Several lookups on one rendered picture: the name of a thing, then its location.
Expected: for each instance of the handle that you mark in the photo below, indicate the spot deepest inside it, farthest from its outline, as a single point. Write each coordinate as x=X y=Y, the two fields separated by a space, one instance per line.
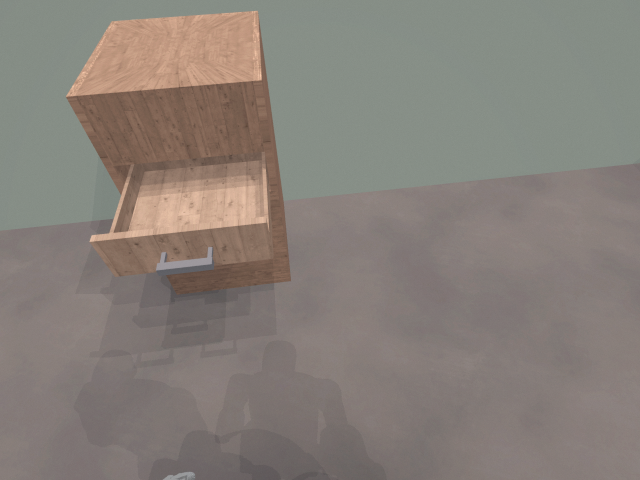
x=185 y=266

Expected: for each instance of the drawer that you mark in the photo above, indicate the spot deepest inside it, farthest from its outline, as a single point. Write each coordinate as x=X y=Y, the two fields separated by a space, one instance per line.
x=182 y=207

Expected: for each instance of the cabinet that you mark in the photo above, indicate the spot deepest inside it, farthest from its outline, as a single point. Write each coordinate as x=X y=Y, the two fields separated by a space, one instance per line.
x=185 y=87

